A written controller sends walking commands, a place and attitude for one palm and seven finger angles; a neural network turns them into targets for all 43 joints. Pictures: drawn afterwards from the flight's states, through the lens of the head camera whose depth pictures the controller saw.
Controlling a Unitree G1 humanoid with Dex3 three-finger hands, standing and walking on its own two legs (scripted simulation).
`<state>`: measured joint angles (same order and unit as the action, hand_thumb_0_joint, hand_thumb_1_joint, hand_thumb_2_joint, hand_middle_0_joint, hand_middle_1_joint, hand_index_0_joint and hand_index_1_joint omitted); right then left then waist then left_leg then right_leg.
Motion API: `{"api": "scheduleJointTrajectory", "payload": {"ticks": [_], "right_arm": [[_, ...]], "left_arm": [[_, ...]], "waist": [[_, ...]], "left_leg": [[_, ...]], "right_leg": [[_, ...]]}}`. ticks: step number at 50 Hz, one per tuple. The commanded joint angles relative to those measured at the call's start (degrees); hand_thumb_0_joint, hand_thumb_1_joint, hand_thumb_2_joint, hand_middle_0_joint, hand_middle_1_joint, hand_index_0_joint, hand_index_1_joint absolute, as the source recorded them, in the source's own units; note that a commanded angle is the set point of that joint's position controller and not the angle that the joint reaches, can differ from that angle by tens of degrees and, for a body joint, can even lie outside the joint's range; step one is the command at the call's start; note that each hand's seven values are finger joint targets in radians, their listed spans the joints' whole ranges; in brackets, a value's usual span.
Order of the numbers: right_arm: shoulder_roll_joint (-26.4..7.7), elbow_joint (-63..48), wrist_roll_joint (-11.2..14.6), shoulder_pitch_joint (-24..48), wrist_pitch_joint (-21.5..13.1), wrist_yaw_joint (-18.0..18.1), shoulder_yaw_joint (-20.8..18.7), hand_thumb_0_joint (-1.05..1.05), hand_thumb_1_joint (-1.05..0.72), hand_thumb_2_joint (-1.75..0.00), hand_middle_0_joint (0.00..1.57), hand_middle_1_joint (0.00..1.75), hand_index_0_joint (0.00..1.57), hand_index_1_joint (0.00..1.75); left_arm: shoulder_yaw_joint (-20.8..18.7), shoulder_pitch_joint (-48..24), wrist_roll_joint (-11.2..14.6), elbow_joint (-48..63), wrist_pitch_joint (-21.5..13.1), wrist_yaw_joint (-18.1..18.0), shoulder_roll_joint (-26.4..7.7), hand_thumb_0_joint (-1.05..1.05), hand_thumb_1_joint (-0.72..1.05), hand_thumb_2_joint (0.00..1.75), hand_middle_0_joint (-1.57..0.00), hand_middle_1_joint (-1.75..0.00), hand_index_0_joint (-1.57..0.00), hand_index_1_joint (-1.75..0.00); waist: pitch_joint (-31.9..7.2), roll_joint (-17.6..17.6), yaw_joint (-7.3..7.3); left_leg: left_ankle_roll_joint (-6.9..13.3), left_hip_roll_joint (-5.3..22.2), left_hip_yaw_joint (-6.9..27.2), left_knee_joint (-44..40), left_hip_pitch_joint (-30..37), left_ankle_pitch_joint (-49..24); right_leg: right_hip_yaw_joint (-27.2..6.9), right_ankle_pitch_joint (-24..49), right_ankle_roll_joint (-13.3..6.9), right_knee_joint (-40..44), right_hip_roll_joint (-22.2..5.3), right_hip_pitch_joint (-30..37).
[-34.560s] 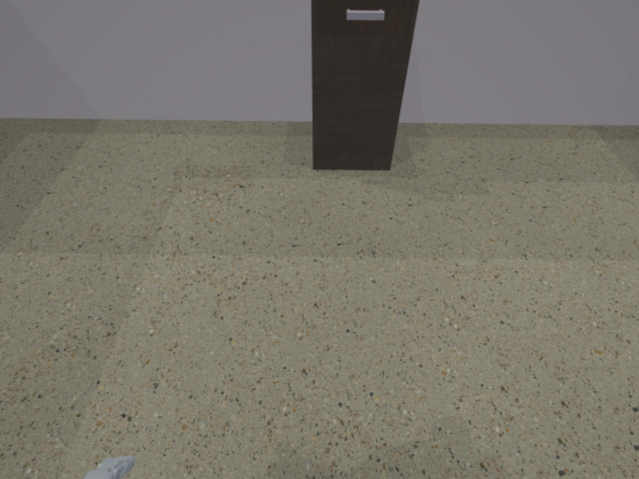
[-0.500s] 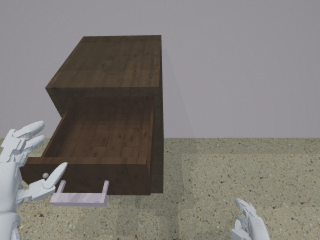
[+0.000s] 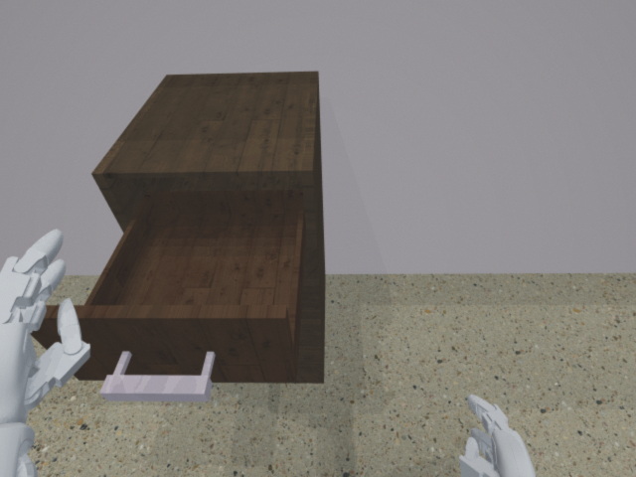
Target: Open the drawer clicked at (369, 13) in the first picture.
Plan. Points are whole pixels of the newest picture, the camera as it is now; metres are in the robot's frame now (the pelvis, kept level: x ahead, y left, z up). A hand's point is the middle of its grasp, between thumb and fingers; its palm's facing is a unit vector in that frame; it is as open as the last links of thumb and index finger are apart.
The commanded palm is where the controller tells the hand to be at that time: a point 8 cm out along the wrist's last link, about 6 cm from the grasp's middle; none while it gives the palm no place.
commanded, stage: step back with the hand held close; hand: left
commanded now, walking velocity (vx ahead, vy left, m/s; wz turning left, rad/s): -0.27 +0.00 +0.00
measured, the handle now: (162, 373) +0.25 +0.25 -0.02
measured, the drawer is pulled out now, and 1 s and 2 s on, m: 0.30 0.30 0.30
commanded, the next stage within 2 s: stop stepping back and stand still in 1.22 s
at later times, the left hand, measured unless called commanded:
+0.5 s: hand (37, 398) +0.14 +0.27 +0.15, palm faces +0.35 -0.81 -0.47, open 7.4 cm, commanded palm +0.08 +0.30 +0.17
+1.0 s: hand out of the picture +0.08 +0.25 +0.15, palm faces +0.34 -0.84 -0.43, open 7.4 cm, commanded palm +0.01 +0.29 +0.17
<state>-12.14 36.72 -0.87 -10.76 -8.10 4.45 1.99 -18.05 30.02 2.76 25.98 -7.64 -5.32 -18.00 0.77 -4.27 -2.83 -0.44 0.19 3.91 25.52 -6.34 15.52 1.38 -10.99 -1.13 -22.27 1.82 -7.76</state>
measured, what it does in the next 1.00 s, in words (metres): walks backwards: right foot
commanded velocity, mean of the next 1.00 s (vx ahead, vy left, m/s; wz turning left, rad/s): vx -0.31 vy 0.00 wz -0.01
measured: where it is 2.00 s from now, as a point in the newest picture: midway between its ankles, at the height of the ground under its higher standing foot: outside the picture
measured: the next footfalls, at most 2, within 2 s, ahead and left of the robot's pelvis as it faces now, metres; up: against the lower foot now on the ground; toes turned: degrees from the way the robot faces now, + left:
right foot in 0.96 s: -0.17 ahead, -0.08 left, +0.00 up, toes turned -1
left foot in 1.20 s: -0.12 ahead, +0.09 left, +0.00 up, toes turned -1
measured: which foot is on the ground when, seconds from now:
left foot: down 0.00-1.00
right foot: down 0.00-0.74, up 0.76-0.94, down 0.96-1.00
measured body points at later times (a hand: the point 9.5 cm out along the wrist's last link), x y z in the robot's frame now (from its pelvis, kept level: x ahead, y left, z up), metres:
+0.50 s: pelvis -0.05 +0.02 -0.01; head -0.04 +0.04 +0.44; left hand +0.11 +0.31 +0.18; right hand +0.14 -0.20 -0.07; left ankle -0.01 +0.13 -0.74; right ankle +0.02 -0.11 -0.74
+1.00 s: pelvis -0.13 +0.01 -0.02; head -0.10 +0.03 +0.43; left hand +0.05 +0.29 +0.17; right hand +0.03 -0.21 -0.10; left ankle -0.01 +0.13 -0.74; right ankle -0.21 -0.08 -0.74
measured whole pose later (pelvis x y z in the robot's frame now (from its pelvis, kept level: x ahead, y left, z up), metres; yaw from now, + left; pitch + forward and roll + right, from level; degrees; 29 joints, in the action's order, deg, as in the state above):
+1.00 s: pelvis -0.13 +0.01 -0.02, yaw -3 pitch +5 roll -2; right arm -11.1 36.6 -1.8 -10.4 -7.4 2.7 2.1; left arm -21.2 34.7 2.4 34.0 -11.4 -8.8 -20.7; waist -2.2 -0.7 -0.4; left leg -0.2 2.3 1.4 30.4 -30.5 4.8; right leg -0.1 -22.2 -2.4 -27.8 5.1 -11.8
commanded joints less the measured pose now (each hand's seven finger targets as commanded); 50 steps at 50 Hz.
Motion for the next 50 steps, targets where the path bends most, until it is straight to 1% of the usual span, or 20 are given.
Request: {"api": "scheduleJointTrajectory", "payload": {"ticks": [1, 7, 13, 17, 21, 25, 27, 29, 31, 34, 35, 37, 38, 40, 42, 44, 46, 48, 49, 50], "right_arm": [[-6.41, -10.99, 0.45, 7.69, -0.6, 0.04, -3.43, 0.0, -0.9, -0.9, 0.2, 0.3, 0.2, 0.3], [-7.39, -12.95, 0.59, 6.65, 1.59, 0.48, -4.7, 0.0, -0.9, -0.9, 0.2, 0.3, 0.2, 0.3], [-7.07, -14.91, 0.92, 5.54, 2.97, 0.82, -5.18, 0.0, -0.9, -0.9, 0.2, 0.3, 0.2, 0.3], [-7.66, -15.1, 1.04, 5.77, 2.71, 0.71, -5.11, 0.0, -0.9, -0.9, 0.2, 0.3, 0.2, 0.3], [-8.12, -15.12, 0.81, 5.19, 1.8, 0.25, -4.72, 0.0, -0.9, -0.9, 0.2, 0.3, 0.2, 0.3], [-8.15, -14.89, 0.77, 4.56, 1.22, -0.05, -4.39, 0.0, -0.9, -0.9, 0.2, 0.3, 0.2, 0.3], [-8.39, -14.63, 0.79, 4.2, 1.04, -0.11, -4.7, 0.0, -0.9, -0.9, 0.2, 0.3, 0.2, 0.3], [-7.65, -13.91, 0.83, 3.31, 1.14, -0.39, -4.44, 0.0, -0.9, -0.9, 0.2, 0.3, 0.2, 0.3], [-7.25, -12.93, 0.65, 3.25, 1.47, -0.2, -4.27, 0.0, -0.9, -0.9, 0.2, 0.3, 0.2, 0.3], [-7.54, -13.25, 0.45, 3.67, 1.71, 0.31, -3.77, 0.0, -0.9, -0.9, 0.2, 0.3, 0.2, 0.3], [-7.98, -13.71, 0.51, 3.84, 1.53, 0.55, -3.83, 0.0, -0.9, -0.9, 0.2, 0.3, 0.2, 0.3], [-8.17, -14.48, 0.54, 4.85, 0.64, 1.01, -4.09, 0.0, -0.9, -0.9, 0.2, 0.3, 0.2, 0.3], [-7.0, -14.6, -0.78, 3.42, -0.1, 1.07, -4.21, 0.0, -0.9, -0.9, 0.2, 0.3, 0.2, 0.3], [-7.3, -13.68, -0.84, 2.89, -1.24, 0.54, -4.97, 0.0, -0.9, -0.9, 0.2, 0.3, 0.2, 0.3], [-7.18, -12.75, -0.58, 3.52, -2.3, 0.27, -4.69, 0.0, -0.9, -0.9, 0.2, 0.3, 0.2, 0.3], [-7.31, -10.14, -0.69, 3.92, -3.05, -0.36, -3.97, 0.0, -0.9, -0.9, 0.2, 0.3, 0.2, 0.3], [-8.23, -8.4, -0.97, 4.3, -3.17, -0.75, -3.77, 0.0, -0.9, -0.9, 0.2, 0.3, 0.2, 0.3], [-8.05, -7.69, -0.51, 4.86, -2.3, -1.02, -3.83, 0.0, -0.9, -0.9, 0.2, 0.3, 0.2, 0.3], [-7.44, -8.02, 0.0, 5.53, -1.81, -1.05, -3.83, 0.0, -0.9, -0.9, 0.2, 0.3, 0.2, 0.3], [-6.19, -8.37, 0.63, 5.67, -1.22, -0.96, -3.6, 0.0, -0.9, -0.9, 0.2, 0.3, 0.2, 0.3]], "left_arm": [[-6.7, -1.11, -0.73, 10.56, -5.2, -1.19, -9.37, 0.0, 0.9, 0.9, -0.2, -0.3, -0.2, -0.3], [-8.48, 4.62, -0.5, 15.35, -5.75, -2.36, -11.09, 0.0, 0.9, 0.9, -0.2, -0.3, -0.2, -0.3], [-9.93, 7.53, -0.17, 19.71, -5.59, -3.12, -12.66, 0.0, 0.9, 0.9, -0.2, -0.3, -0.2, -0.3], [-10.12, 7.74, -0.18, 20.91, -5.64, -3.03, -12.88, 0.0, 0.9, 0.9, -0.2, -0.3, -0.2, -0.3], [-9.92, 6.91, -0.69, 20.34, -6.07, -2.86, -11.79, 0.0, 0.9, 0.9, -0.2, -0.3, -0.2, -0.3], [-9.57, 4.3, -1.32, 18.29, -6.3, -2.96, -10.85, 0.0, 0.9, 0.9, -0.2, -0.3, -0.2, -0.3], [-10.08, 2.08, -1.65, 18.91, -6.69, -3.23, -12.29, 0.0, 0.9, 0.9, -0.2, -0.3, -0.2, -0.3], [-8.38, 0.51, -1.33, 17.91, -6.97, -3.63, -11.57, 0.0, 0.9, 0.9, -0.2, -0.3, -0.2, -0.3], [-7.91, -0.13, -1.39, 18.2, -7.33, -4.11, -11.81, 0.0, 0.9, 0.9, -0.2, -0.3, -0.2, -0.3], [-8.56, 1.16, -1.21, 20.26, -7.64, -4.6, -12.39, 0.0, 0.9, 0.9, -0.2, -0.3, -0.2, -0.3], [-9.27, 1.98, -1.26, 21.15, -7.79, -4.74, -12.7, 0.0, 0.9, 0.9, -0.2, -0.3, -0.2, -0.3], [-11.04, 3.02, -2.35, 22.14, -8.13, -5.02, -12.92, 0.0, 0.9, 0.9, -0.2, -0.3, -0.2, -0.3], [-10.39, 2.84, -2.77, 24.8, -8.21, -5.19, -12.22, 0.0, 0.9, 0.9, -0.2, -0.3, -0.2, -0.3], [-10.77, 5.45, -2.39, 22.46, -8.12, -4.82, -11.92, 0.0, 0.9, 0.9, -0.2, -0.3, -0.2, -0.3], [-10.26, 7.95, -1.34, 20.85, -7.54, -4.86, -11.0, 0.0, 0.9, 0.9, -0.2, -0.3, -0.2, -0.3], [-7.0, 7.85, -0.24, 19.07, -6.61, -4.79, -8.94, 0.0, 0.9, 0.9, -0.2, -0.3, -0.2, -0.3], [-6.59, 5.01, 0.01, 19.47, -6.99, -4.22, -9.68, 0.0, 0.9, 0.9, -0.2, -0.3, -0.2, -0.3], [-7.71, 1.28, -0.39, 20.92, -7.88, -4.02, -12.8, 0.0, 0.9, 0.9, -0.2, -0.3, -0.2, -0.3], [-9.06, 0.46, -0.18, 20.09, -8.43, -3.96, -14.76, 0.0, 0.9, 0.9, -0.2, -0.3, -0.2, -0.3], [-10.5, 1.52, -0.19, 19.36, -8.86, -4.36, -15.54, 0.0, 0.9, 0.9, -0.2, -0.3, -0.2, -0.3]], "waist": [[-0.62, 7.87, 2.15], [-10.33, 3.61, 2.23], [-13.0, 1.66, 2.33], [-11.81, -1.27, 2.23], [-8.87, -3.69, 2.26], [-5.53, 0.45, 2.85], [-4.48, 5.81, 3.25], [-4.11, 10.12, 3.74], [-4.55, 10.58, 4.08], [-5.23, 3.02, 4.16], [-5.1, -1.61, 4.0], [-6.51, -13.23, 3.06], [-7.18, -11.23, 3.12], [-8.34, -7.66, 2.8], [-7.84, -6.1, 2.6], [-5.99, -5.4, 3.27], [-5.83, -4.85, 3.02], [-9.1, 2.31, 3.25], [-11.33, 5.23, 3.22], [-15.24, 8.68, 3.09]], "left_leg": [[1.79, -0.74, -1.19, 1.22, -6.08, -3.33], [1.01, 0.91, 0.11, 0.12, -7.68, -17.26], [0.76, 2.88, 1.64, -0.32, -11.9, -24.94], [1.78, 4.24, 2.87, -2.44, -16.87, -20.27], [3.85, 6.83, 4.67, -6.16, -27.48, -8.04], [4.48, 5.37, 2.93, -3.62, -34.99, 9.75], [3.3, 1.42, 0.8, 2.59, -30.99, 15.37], [1.79, -0.77, -1.03, 9.62, -22.49, 13.36], [1.02, -1.68, -2.62, 14.2, -14.21, 10.8], [2.18, 1.07, 1.91, 1.99, -17.18, 12.17], [3.29, 3.85, 5.85, -4.61, -23.4, 15.76], [7.34, 13.4, 16.79, -17.2, -37.92, 25.1], [8.12, 14.74, 18.08, -17.68, -37.07, 19.4], [8.66, 14.88, 13.87, -13.7, -33.19, 14.99], [7.73, 12.38, 9.54, -9.17, -26.11, 5.12], [6.49, 11.18, 9.79, -8.02, -17.95, -3.19], [5.48, 10.76, 9.8, -5.74, -14.61, -10.71], [2.68, 7.01, 3.05, 2.38, -11.38, -19.75], [1.26, 4.99, -0.92, 5.8, -9.38, -19.88], [-0.15, 2.07, -5.2, 10.11, -8.85, -15.47]], "right_leg": [[-7.53, -3.16, -0.47, 10.29, -7.15, -7.22], [-3.18, 13.03, -0.14, 1.7, -6.03, 0.42], [-1.12, 19.5, 0.5, -5.39, -4.37, 4.03], [-0.84, 15.66, 1.2, -8.72, -3.07, 4.08], [-0.71, 8.18, 1.99, -14.67, -1.3, 6.34], [-4.5, 5.83, 1.17, -12.94, -3.15, 5.21], [-10.35, -2.09, -0.43, -3.42, -6.06, -2.66], [-14.15, -15.07, -2.41, 4.88, -10.28, -13.69], [-13.42, -21.65, -3.17, 8.81, -12.12, -22.36], [-6.36, -18.37, -0.64, 1.84, -6.54, -18.08], [-3.82, -16.65, 0.63, -4.33, -3.31, -12.64], [0.08, -7.86, 2.5, -25.63, 3.04, 1.4], [-0.72, -10.3, 2.22, -30.36, 3.79, 0.99], [-2.61, -13.32, 1.89, -31.46, 3.01, -0.59], [-1.56, -13.74, 1.71, -21.35, 2.57, -3.33], [-0.22, -14.09, 1.58, -11.32, 2.52, -8.07], [-1.35, -7.71, 1.1, -1.98, 1.69, -7.51], [-6.12, 13.18, -0.27, 1.7, -3.97, -6.47], [-8.27, 21.21, -0.92, 1.39, -7.71, -7.07], [-9.34, 39.61, 0.74, 1.41, -11.51, -3.67]]}}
